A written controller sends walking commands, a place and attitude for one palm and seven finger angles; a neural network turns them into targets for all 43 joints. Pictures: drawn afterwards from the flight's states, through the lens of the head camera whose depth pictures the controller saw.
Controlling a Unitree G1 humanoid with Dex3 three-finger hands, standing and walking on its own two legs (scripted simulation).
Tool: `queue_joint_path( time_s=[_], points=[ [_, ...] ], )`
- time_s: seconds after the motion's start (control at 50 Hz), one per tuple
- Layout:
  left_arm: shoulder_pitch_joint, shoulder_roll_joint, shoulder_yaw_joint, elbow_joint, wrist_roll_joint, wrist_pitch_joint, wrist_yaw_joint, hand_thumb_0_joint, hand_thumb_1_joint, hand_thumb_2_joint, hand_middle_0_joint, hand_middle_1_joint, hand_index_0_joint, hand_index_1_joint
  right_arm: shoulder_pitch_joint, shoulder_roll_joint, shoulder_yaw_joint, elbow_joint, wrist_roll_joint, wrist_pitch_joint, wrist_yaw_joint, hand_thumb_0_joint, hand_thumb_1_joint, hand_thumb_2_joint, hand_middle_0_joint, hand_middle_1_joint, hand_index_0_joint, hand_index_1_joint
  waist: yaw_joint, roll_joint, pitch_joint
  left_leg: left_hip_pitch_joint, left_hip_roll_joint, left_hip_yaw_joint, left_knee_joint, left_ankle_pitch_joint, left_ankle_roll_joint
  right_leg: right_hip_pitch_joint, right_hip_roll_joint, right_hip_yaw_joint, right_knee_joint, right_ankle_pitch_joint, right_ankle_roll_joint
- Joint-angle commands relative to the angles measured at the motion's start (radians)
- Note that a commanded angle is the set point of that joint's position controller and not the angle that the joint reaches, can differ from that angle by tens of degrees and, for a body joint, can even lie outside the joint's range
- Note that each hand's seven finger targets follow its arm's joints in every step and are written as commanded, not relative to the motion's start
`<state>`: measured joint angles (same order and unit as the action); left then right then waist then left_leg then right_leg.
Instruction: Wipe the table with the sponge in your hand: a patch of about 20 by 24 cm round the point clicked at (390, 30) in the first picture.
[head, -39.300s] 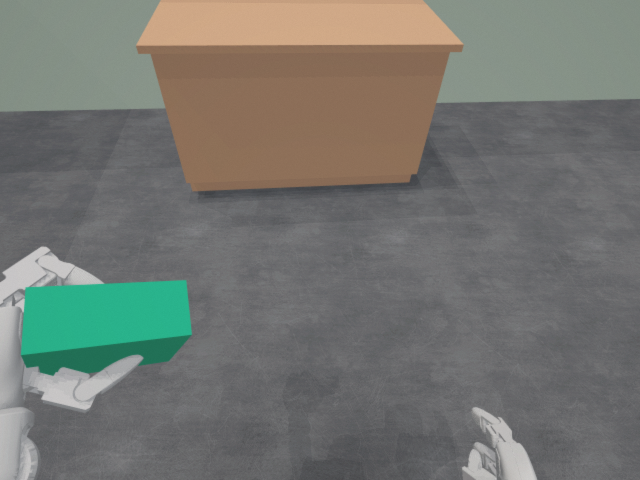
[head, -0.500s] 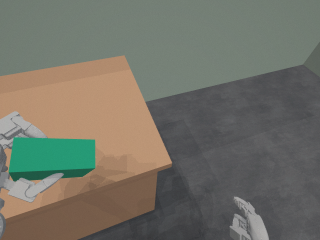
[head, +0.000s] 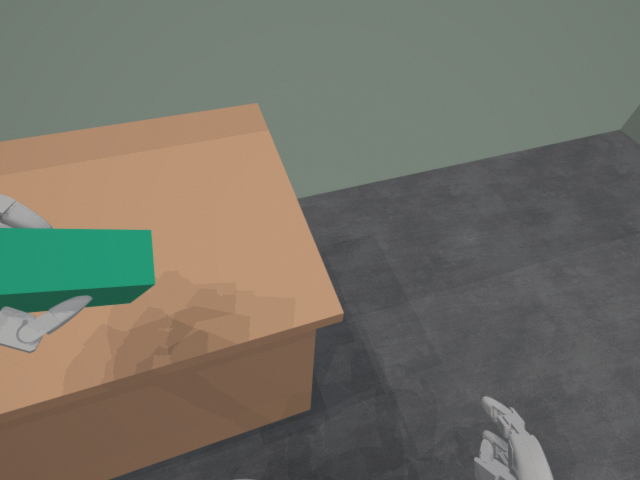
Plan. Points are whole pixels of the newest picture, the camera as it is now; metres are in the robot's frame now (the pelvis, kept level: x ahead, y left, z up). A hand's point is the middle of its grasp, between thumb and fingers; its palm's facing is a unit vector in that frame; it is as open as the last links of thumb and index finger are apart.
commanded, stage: come to a stop and stand still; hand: left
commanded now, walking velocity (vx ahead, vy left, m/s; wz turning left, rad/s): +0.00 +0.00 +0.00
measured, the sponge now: (95, 271) +0.27 +0.25 +0.15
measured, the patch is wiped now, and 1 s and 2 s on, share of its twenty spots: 0.00 0.00 0.00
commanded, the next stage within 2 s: look again from close up in 1.52 s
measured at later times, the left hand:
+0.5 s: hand out of the picture +0.21 +0.34 +0.17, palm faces +0.40 -0.86 -0.32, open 9.6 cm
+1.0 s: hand out of the picture +0.24 +0.33 +0.16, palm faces +0.35 -0.86 -0.38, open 9.6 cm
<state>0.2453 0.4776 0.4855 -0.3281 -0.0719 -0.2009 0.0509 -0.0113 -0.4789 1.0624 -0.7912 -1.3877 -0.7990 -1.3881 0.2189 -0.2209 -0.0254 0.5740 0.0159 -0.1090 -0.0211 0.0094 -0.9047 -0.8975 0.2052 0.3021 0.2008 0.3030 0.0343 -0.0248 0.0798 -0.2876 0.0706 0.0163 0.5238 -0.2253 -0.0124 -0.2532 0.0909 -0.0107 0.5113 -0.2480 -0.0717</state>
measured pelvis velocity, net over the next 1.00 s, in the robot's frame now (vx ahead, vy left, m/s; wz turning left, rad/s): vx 0.02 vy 0.08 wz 0.01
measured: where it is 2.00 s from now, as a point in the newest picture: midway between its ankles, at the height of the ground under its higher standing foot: outside the picture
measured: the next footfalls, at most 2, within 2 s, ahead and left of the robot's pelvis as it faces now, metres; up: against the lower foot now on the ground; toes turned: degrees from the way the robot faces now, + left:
none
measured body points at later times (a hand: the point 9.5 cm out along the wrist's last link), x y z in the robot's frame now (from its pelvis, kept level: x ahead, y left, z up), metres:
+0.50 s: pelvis -0.02 +0.09 +0.00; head -0.01 +0.12 +0.45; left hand +0.18 +0.38 +0.19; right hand +0.16 -0.11 -0.06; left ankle +0.03 +0.15 -0.73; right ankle +0.01 -0.06 -0.73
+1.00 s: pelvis +0.02 +0.08 +0.01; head +0.04 +0.11 +0.46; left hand +0.21 +0.37 +0.18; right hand +0.20 -0.14 -0.06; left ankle +0.03 +0.15 -0.73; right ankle +0.01 -0.06 -0.73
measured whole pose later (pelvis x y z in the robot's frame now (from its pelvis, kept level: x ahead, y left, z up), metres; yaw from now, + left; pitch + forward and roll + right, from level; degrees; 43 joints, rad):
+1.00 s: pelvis +0.02 +0.08 +0.01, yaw +0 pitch +0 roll -2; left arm 0.44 0.39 0.35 -0.46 -0.03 -0.22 0.09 -0.01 -0.48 1.07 -0.79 -1.39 -0.80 -1.39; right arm 0.19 -0.19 0.01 0.58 0.01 -0.12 -0.02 0.01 -0.90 -0.90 0.21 0.30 0.20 0.30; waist 0.01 -0.03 0.04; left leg -0.24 -0.05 0.01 0.46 -0.22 0.07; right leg -0.16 0.00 0.04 0.37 -0.21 0.03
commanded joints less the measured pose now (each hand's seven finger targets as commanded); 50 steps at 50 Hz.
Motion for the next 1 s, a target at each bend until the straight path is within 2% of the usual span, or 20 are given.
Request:
queue_joint_path(
  time_s=[0.0, 0.02, 0.06, 0.08, 0.12, 0.16, 0.18, 0.24, 0.28, 0.36, 0.38, 0.5, 0.58, 0.72, 0.78, 0.8, 0.82, 0.88, 0.9, 0.98],
  points=[
    [0.146, 0.008, -0.081, -0.319, -0.001, -0.074, 0.015, 0.0, 0.1, 1.3, -1.2, -1.6, -1.2, -1.6, -0.086, -0.104, -0.039, -0.173, 0.012, -0.067, 0.026, 0.0, -0.9, -0.9, 0.2, 0.3, 0.2, 0.3, 0.014, -0.002, -0.252, 0.083, 0.0, 0.008, 0.011, 0.191, 0.064, 0.122, -0.173, 0.146, -0.081, 0.414, 0.168],
    [0.162, 0.039, -0.054, -0.319, 0.004, -0.072, 0.025, 0.0, 0.1, 1.3, -1.2, -1.6, -1.2, -1.6, -0.094, -0.102, -0.035, -0.173, 0.01, -0.067, 0.024, 0.0, -0.9, -0.9, 0.2, 0.3, 0.2, 0.3, 0.015, -0.057, -0.227, 0.064, -0.02, 0.011, 0.025, 0.119, 0.055, 0.1, -0.177, 0.162, -0.133, 0.334, 0.161],
    [0.166, 0.1, 0.016, -0.326, 0.006, -0.073, 0.043, 0.0, 0.1, 1.3, -1.2, -1.6, -1.2, -1.6, -0.099, -0.096, -0.031, -0.171, 0.003, -0.066, 0.008, 0.0, -0.9, -0.9, 0.2, 0.3, 0.2, 0.3, 0.011, -0.152, -0.183, 0.036, -0.061, 0.005, 0.046, -0.029, 0.042, 0.035, -0.207, 0.222, -0.229, 0.094, 0.114],
    [0.156, 0.153, 0.067, -0.347, 0.006, -0.075, 0.058, 0.0, 0.1, 1.3, -1.2, -1.6, -1.2, -1.6, -0.1, -0.098, -0.025, -0.162, 0.003, -0.06, -0.002, 0.0, -0.9, -0.9, 0.2, 0.3, 0.2, 0.3, 0.005, -0.136, -0.168, 0.033, -0.066, -0.007, 0.037, -0.051, 0.037, 0.008, -0.227, 0.233, -0.249, -0.004, 0.077],
    [0.122, 0.142, 0.072, -0.366, 0.0, -0.083, 0.062, 0.0, 0.1, 1.3, -1.2, -1.6, -1.2, -1.6, -0.112, -0.089, -0.017, -0.17, -0.005, -0.064, -0.017, 0.0, -0.9, -0.9, 0.2, 0.3, 0.2, 0.3, -0.005, -0.068, -0.142, 0.093, -0.065, -0.02, 0.005, -0.055, 0.039, -0.083, -0.221, 0.243, -0.282, -0.179, 0.038],
    [0.064, 0.133, 0.059, -0.393, 0.001, -0.096, 0.068, 0.0, 0.1, 1.3, -1.2, -1.6, -1.2, -1.6, -0.11, -0.092, -0.013, -0.158, -0.01, -0.071, -0.027, 0.0, -0.9, -0.9, 0.2, 0.3, 0.2, 0.3, -0.015, 0.032, -0.138, 0.135, -0.049, -0.042, -0.058, -0.068, 0.043, -0.104, -0.187, 0.204, -0.263, -0.238, 0.027],
    [0.018, 0.146, 0.057, -0.419, 0.007, -0.102, 0.071, 0.0, 0.1, 1.3, -1.2, -1.6, -1.2, -1.6, -0.122, -0.097, -0.011, -0.151, -0.012, -0.072, -0.034, 0.0, -0.9, -0.9, 0.2, 0.3, 0.2, 0.3, -0.018, 0.116, -0.126, 0.147, -0.024, -0.068, -0.111, -0.103, 0.05, -0.116, -0.162, 0.182, -0.24, -0.238, 0.03],
    [-0.036, 0.089, 0.006, -0.362, 0.03, -0.108, 0.067, 0.0, 0.1, 1.3, -1.2, -1.6, -1.2, -1.6, -0.107, -0.106, -0.009, -0.149, -0.012, -0.093, -0.03, 0.0, -0.9, -0.9, 0.2, 0.3, 0.2, 0.3, -0.009, 0.229, -0.116, -0.029, 0.04, -0.158, -0.252, -0.31, 0.083, 0.06, -0.091, 0.098, -0.112, -0.138, 0.057],
    [-0.056, 0.027, -0.058, -0.339, 0.042, -0.104, 0.06, 0.0, 0.1, 1.3, -1.2, -1.6, -1.2, -1.6, -0.105, -0.099, -0.005, -0.146, -0.005, -0.106, -0.021, 0.0, -0.9, -0.9, 0.2, 0.3, 0.2, 0.3, -0.012, 0.218, -0.11, -0.081, 0.061, -0.175, -0.284, -0.333, 0.089, 0.121, -0.083, 0.06, -0.056, -0.061, 0.06],
    [0.008, -0.008, -0.089, -0.285, 0.061, -0.09, 0.053, 0.0, 0.1, 1.3, -1.2, -1.6, -1.2, -1.6, -0.073, -0.111, -0.014, -0.139, -0.006, -0.113, 0.002, 0.0, -0.9, -0.9, 0.2, 0.3, 0.2, 0.3, -0.01, 0.122, -0.132, -0.077, 0.071, -0.184, -0.277, -0.32, 0.085, 0.139, -0.083, 0.051, -0.066, -0.02, 0.064],
    [0.028, -0.018, -0.095, -0.29, 0.061, -0.089, 0.052, 0.0, 0.1, 1.3, -1.2, -1.6, -1.2, -1.6, -0.081, -0.11, -0.013, -0.136, -0.004, -0.114, 0.006, 0.0, -0.9, -0.9, 0.2, 0.3, 0.2, 0.3, -0.011, 0.137, -0.141, -0.056, 0.069, -0.18, -0.288, -0.316, 0.079, 0.127, -0.081, 0.047, -0.069, -0.014, 0.065],
    [0.014, 0.037, -0.04, -0.307, 0.069, -0.097, 0.059, 0.0, 0.1, 1.3, -1.2, -1.6, -1.2, -1.6, -0.09, -0.103, -0.003, -0.136, -0.012, -0.099, 0.005, 0.0, -0.9, -0.9, 0.2, 0.3, 0.2, 0.3, -0.014, 0.091, -0.106, -0.106, 0.066, -0.202, -0.317, -0.353, 0.064, 0.148, -0.082, 0.047, -0.104, -0.013, 0.066],
    [-0.033, 0.075, -0.01, -0.386, 0.068, -0.117, 0.063, 0.0, 0.1, 1.3, -1.2, -1.6, -1.2, -1.6, -0.1, -0.098, -0.001, -0.133, -0.014, -0.108, -0.002, 0.0, -0.9, -0.9, 0.2, 0.3, 0.2, 0.3, -0.014, 0.172, -0.149, -0.036, 0.057, -0.183, -0.291, -0.227, 0.05, 0.159, -0.089, 0.045, -0.112, 0.051, 0.061],
    [0.069, 0.035, -0.05, -0.386, 0.051, -0.109, 0.064, 0.0, 0.1, 1.3, -1.2, -1.6, -1.2, -1.6, -0.079, -0.099, -0.013, -0.128, -0.012, -0.108, 0.001, 0.0, -0.9, -0.9, 0.2, 0.3, 0.2, 0.3, -0.015, 0.124, -0.25, 0.159, 0.031, -0.126, -0.159, 0.261, 0.001, 0.14, -0.113, 0.039, -0.132, 0.209, 0.051],
    [0.12, 0.037, -0.036, -0.337, 0.045, -0.095, 0.065, 0.0, 0.1, 1.3, -1.2, -1.6, -1.2, -1.6, -0.084, -0.103, -0.018, -0.122, -0.007, -0.091, 0.0, 0.0, -0.9, -0.9, 0.2, 0.3, 0.2, 0.3, -0.016, 0.12, -0.239, 0.169, 0.033, -0.116, -0.148, 0.356, -0.017, 0.131, -0.113, 0.032, -0.135, 0.231, 0.053],
    [0.126, 0.017, -0.056, -0.328, 0.044, -0.094, 0.061, 0.0, 0.1, 1.3, -1.2, -1.6, -1.2, -1.6, -0.079, -0.107, -0.017, -0.122, -0.01, -0.083, 0.001, 0.0, -0.9, -0.9, 0.2, 0.3, 0.2, 0.3, -0.017, 0.108, -0.233, 0.155, 0.031, -0.114, -0.153, 0.35, -0.016, 0.132, -0.11, 0.027, -0.133, 0.228, 0.054],
    [0.119, 0.04, -0.039, -0.346, 0.044, -0.093, 0.063, 0.0, 0.1, 1.3, -1.2, -1.6, -1.2, -1.6, -0.08, -0.107, -0.021, -0.129, -0.006, -0.078, 0.0, 0.0, -0.9, -0.9, 0.2, 0.3, 0.2, 0.3, -0.017, 0.127, -0.236, 0.156, 0.033, -0.115, -0.148, 0.359, -0.017, 0.138, -0.116, 0.032, -0.133, 0.235, 0.053],
    [0.132, 0.069, -0.011, -0.361, 0.037, -0.088, 0.067, 0.0, 0.1, 1.3, -1.2, -1.6, -1.2, -1.6, -0.097, -0.104, -0.02, -0.135, -0.001, -0.065, -0.009, 0.0, -0.9, -0.9, 0.2, 0.3, 0.2, 0.3, -0.017, 0.111, -0.235, 0.151, 0.027, -0.107, -0.143, 0.357, -0.013, 0.147, -0.12, 0.033, -0.137, 0.262, 0.053],
    [0.134, 0.053, -0.024, -0.356, 0.033, -0.089, 0.064, 0.0, 0.1, 1.3, -1.2, -1.6, -1.2, -1.6, -0.093, -0.108, -0.016, -0.136, -0.007, -0.06, -0.009, 0.0, -0.9, -0.9, 0.2, 0.3, 0.2, 0.3, -0.017, 0.105, -0.233, 0.13, 0.024, -0.107, -0.148, 0.341, -0.007, 0.158, -0.119, 0.03, -0.139, 0.264, 0.054],
    [0.117, 0.08, -0.009, -0.401, 0.029, -0.087, 0.069, 0.0, 0.1, 1.3, -1.2, -1.6, -1.2, -1.6, -0.107, -0.104, -0.017, -0.147, 0.0, -0.057, -0.019, 0.0, -0.9, -0.9, 0.2, 0.3, 0.2, 0.3, -0.017, 0.129, -0.226, 0.121, 0.016, -0.103, -0.15, 0.287, 0.003, 0.165, -0.126, 0.046, -0.141, 0.264, 0.052]
  ],
)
